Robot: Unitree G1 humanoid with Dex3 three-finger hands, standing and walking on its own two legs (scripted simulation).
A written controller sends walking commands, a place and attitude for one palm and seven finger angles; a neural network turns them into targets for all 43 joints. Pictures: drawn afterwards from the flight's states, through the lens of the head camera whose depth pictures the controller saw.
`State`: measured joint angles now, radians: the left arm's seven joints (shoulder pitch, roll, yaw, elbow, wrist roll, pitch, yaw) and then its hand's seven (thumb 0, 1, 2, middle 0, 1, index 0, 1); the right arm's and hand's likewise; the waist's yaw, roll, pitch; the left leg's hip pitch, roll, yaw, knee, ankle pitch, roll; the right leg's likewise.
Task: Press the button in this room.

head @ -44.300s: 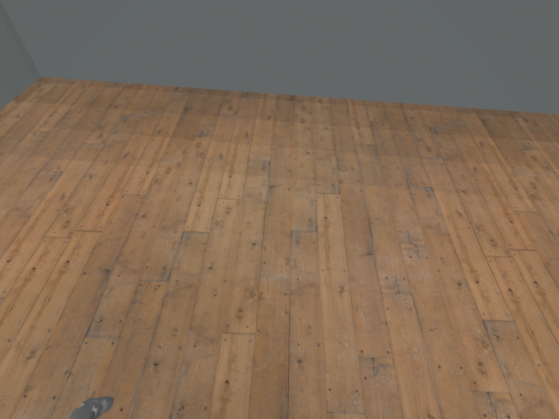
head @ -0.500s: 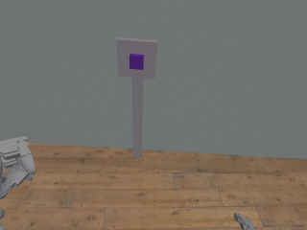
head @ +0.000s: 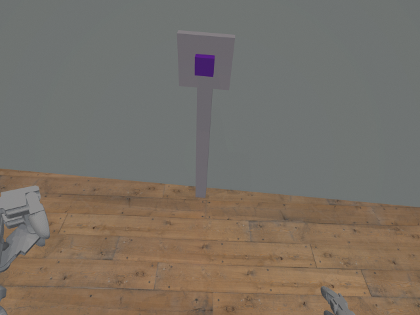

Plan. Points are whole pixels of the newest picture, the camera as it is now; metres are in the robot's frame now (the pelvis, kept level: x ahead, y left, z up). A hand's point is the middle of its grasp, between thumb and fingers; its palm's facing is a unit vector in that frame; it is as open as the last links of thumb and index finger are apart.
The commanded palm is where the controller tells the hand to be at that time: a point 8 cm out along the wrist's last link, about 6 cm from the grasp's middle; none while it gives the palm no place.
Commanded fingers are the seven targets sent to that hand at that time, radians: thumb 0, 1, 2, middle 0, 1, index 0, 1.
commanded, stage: stop stepping back and stand still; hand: left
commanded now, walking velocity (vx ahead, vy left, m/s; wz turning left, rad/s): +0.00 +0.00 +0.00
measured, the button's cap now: (204, 65) +0.89 +0.07 +0.08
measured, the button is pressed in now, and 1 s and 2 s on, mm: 0 0 0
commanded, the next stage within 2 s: let the arm hang, fingers relaxed in 0.20 s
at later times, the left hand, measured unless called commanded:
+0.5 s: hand out of the picture +0.14 +0.23 -0.09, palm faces +0.02 -0.92 -0.39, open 3.0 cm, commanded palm none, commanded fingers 0.00 0.90 0.90 -0.90 -1.06 -0.90 -1.06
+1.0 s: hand out of the picture +0.00 +0.24 -0.15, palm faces +0.02 -0.95 -0.33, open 6.6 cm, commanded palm none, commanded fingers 0.00 0.90 0.90 -0.20 -0.30 -0.20 -0.30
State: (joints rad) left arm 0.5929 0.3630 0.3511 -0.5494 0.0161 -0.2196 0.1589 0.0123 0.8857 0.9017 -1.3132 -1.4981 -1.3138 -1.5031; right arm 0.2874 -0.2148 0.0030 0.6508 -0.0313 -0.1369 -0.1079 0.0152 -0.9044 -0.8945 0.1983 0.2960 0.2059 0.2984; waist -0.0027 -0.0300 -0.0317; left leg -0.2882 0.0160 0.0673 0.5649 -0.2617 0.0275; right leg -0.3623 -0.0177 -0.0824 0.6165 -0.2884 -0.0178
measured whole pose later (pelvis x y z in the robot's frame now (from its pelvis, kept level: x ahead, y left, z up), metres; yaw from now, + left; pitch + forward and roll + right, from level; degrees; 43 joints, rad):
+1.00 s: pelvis -0.01 +0.01 +0.01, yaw +1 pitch -2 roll +0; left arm 0.25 0.26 0.02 1.13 0.02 0.01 0.02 0.01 0.91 0.90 -0.34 -0.46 -0.34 -0.47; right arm 0.28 -0.21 -0.01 1.11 -0.02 0.02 -0.01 0.01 -0.91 -0.89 0.20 0.30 0.20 0.30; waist -0.01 0.04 0.04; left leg -0.21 -0.01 0.05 0.40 -0.16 0.03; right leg -0.22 -0.02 -0.07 0.40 -0.15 -0.02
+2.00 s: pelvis +0.03 +0.00 +0.02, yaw +1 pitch -1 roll +0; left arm 0.10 0.30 0.02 1.14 0.02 -0.02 0.01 0.00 0.90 0.90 -0.20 -0.30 -0.21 -0.30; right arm 0.11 -0.31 -0.01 1.13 -0.02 0.00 -0.01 0.01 -0.91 -0.89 0.20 0.30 0.20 0.30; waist -0.01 0.03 0.06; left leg -0.11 0.00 0.05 0.30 -0.17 0.01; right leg -0.12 0.00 -0.07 0.30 -0.16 -0.02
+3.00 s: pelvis +0.06 -0.01 +0.02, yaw +0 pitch -1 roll +0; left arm 0.10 0.32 0.01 1.14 0.02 -0.02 0.01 0.00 0.90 0.90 -0.21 -0.30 -0.21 -0.30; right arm 0.11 -0.33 -0.01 1.13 -0.01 0.00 -0.01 0.01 -0.91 -0.89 0.20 0.30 0.21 0.30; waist -0.02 0.02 0.05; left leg -0.07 0.02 0.06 0.27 -0.19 -0.01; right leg -0.09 0.02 -0.05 0.28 -0.18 -0.04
